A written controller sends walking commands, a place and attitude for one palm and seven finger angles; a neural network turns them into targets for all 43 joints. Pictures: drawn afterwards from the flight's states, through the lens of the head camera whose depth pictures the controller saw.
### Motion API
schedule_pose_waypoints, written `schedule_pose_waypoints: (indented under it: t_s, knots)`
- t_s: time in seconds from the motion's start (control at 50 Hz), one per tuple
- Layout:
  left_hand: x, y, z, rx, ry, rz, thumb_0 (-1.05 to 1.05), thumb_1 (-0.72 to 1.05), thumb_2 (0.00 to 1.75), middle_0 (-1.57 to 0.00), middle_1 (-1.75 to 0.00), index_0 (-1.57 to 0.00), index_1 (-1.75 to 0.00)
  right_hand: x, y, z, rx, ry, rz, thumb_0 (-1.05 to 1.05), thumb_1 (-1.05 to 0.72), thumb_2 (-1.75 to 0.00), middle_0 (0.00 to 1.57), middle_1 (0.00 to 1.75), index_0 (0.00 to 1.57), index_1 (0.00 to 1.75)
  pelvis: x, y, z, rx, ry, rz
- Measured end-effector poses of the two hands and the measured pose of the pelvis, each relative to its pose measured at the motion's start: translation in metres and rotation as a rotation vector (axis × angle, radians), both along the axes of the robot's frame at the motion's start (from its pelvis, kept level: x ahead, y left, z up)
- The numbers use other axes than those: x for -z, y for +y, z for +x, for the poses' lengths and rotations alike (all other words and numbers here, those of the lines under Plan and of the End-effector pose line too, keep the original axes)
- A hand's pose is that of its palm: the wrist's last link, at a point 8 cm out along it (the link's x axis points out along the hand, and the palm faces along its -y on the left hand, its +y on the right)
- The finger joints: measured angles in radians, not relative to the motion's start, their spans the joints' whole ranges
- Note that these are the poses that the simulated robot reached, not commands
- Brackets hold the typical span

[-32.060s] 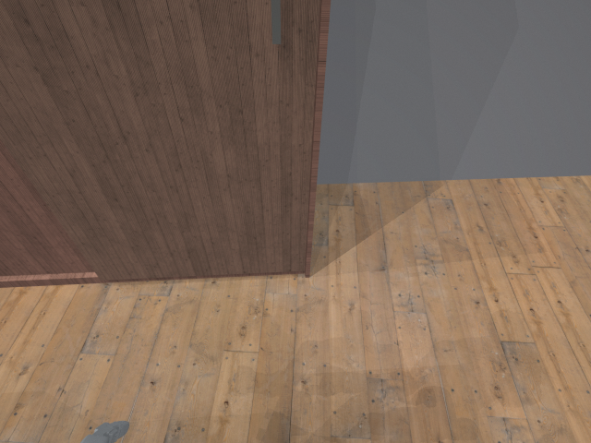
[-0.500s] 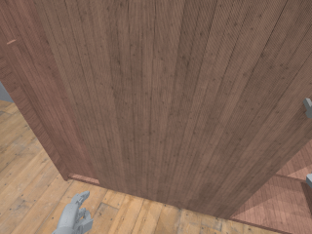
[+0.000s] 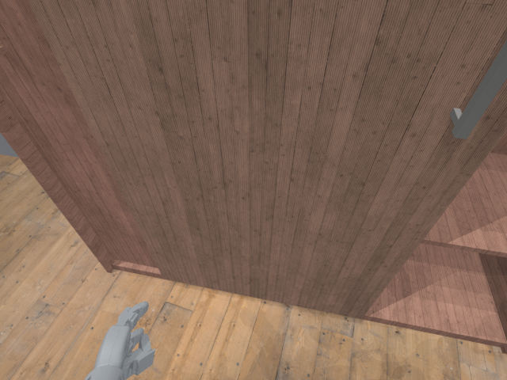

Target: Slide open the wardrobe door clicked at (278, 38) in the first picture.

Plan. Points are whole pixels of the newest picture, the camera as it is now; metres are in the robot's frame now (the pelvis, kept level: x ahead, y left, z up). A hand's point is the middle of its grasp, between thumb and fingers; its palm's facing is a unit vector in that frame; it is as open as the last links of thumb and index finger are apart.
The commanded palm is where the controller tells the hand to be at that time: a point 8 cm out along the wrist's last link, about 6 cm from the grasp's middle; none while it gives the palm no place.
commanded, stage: step back with the hand held close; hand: right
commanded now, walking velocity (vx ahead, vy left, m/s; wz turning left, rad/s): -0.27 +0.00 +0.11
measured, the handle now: (491, 69) +0.46 -0.29 +0.28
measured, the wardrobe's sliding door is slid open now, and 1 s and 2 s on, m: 0.52 0.52 0.52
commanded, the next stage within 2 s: stop stepping back and stand still in 0.56 s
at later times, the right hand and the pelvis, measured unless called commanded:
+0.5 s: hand out of the picture +0.13 -0.30 +0.18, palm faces +0.40 +0.80 -0.44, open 7.4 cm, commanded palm +0.07 -0.33 +0.18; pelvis -0.07 -0.03 +0.00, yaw +0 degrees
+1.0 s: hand out of the picture -0.01 -0.37 +0.17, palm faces +0.44 +0.87 -0.23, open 7.4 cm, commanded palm -0.06 -0.40 +0.18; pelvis -0.23 -0.11 -0.03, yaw +5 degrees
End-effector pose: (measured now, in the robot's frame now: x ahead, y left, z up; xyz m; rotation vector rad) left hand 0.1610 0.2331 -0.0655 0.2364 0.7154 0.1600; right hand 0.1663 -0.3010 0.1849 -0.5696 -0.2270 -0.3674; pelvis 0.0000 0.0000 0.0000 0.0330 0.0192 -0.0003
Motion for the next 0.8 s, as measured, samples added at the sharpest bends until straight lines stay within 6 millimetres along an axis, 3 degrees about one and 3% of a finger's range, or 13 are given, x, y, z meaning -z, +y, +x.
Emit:
schedule_pose_waypoints:
  t_s: [0.16,0.28,0.4,0.48,0.56,0.64,0.72,0.8]
  knots:
    - [0.0,-0.008,-0.012,0.048,0.017,0.027,0.01,0.91,0.9,-0.2,-0.3,-0.2,-0.3,0.0,-0.004,-0.041,0.006,-0.05,0.021,0.01,-0.89,-0.9,0.22,0.3,0.21,0.3,0.002,-0.003,-0.016,0.01,-0.017,0.031]
    - [-0.01,-0.012,-0.02,0.022,-0.016,0.089,0.01,0.91,0.9,-0.2,-0.3,-0.2,-0.3,0.005,-0.024,-0.042,0.002,-0.161,0.075,0.01,-0.89,-0.9,0.22,0.3,0.21,0.3,0.007,-0.018,-0.024,0.011,-0.048,0.061]
    - [-0.025,-0.028,-0.034,0.021,-0.06,0.086,0.01,0.91,0.9,-0.2,-0.29,-0.2,-0.3,0.0,-0.043,-0.043,-0.012,-0.138,0.036,0.01,-0.89,-0.9,0.21,0.3,0.21,0.3,0.0,-0.029,-0.047,0.029,-0.015,0.092]
    - [-0.025,-0.041,-0.046,0.055,-0.04,0.059,0.01,0.91,0.9,-0.2,-0.29,-0.2,-0.3,-0.008,-0.044,-0.066,-0.05,-0.115,0.004,0.01,-0.89,-0.9,0.21,0.3,0.2,0.3,-0.003,-0.033,-0.062,0.012,0.056,0.095]
    - [-0.011,-0.049,-0.06,0.08,-0.043,0.04,0.01,0.91,0.9,-0.2,-0.3,-0.2,-0.3,-0.005,-0.036,-0.092,-0.11,-0.121,-0.04,0.01,-0.89,-0.9,0.21,0.3,0.2,0.3,0.01,-0.035,-0.086,-0.058,0.071,0.055]
    - [0.007,-0.055,-0.093,0.032,-0.029,0.031,0.01,0.91,0.9,-0.2,-0.3,-0.2,-0.3,0.004,-0.035,-0.102,-0.156,-0.166,0.009,0.01,-0.89,-0.9,0.21,0.3,0.21,0.3,0.019,-0.045,-0.108,-0.075,-0.004,0.081]
    - [0.009,-0.06,-0.135,-0.031,-0.045,0.024,0.01,0.91,0.9,-0.2,-0.3,-0.21,-0.3,0.001,-0.043,-0.11,-0.187,-0.247,0.052,0.01,-0.88,-0.9,0.22,0.3,0.21,0.3,0.025,-0.053,-0.131,-0.069,-0.053,0.078]
    - [0.003,-0.063,-0.183,-0.044,-0.042,0.023,0.01,0.91,0.9,-0.2,-0.3,-0.2,-0.3,0.001,-0.058,-0.141,-0.166,-0.211,0.059,0.01,-0.89,-0.9,0.22,0.3,0.21,0.3,0.022,-0.06,-0.172,0.002,-0.053,0.096]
